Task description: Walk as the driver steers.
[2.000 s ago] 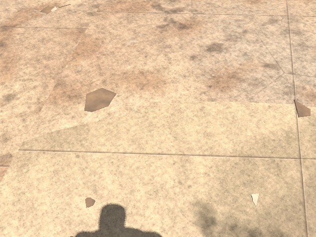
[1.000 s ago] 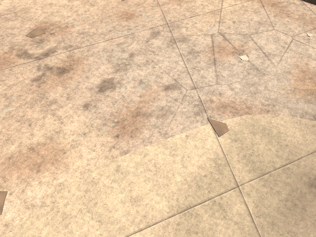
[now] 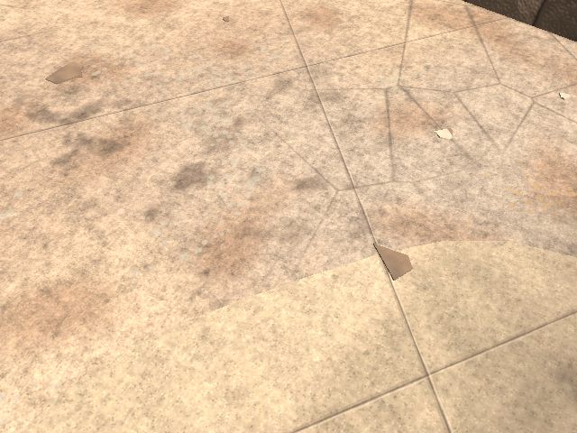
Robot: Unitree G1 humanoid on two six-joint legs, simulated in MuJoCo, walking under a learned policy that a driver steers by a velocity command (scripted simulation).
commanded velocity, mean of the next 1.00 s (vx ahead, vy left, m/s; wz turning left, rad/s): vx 0.00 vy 0.00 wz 0.00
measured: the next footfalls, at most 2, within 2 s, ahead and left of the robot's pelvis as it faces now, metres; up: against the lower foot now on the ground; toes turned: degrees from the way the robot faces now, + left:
right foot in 1.86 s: +0.48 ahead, -0.08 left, +0.00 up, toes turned -2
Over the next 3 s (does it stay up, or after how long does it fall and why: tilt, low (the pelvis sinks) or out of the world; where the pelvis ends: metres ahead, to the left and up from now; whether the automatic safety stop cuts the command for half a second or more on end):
stays up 0.94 0.16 -0.01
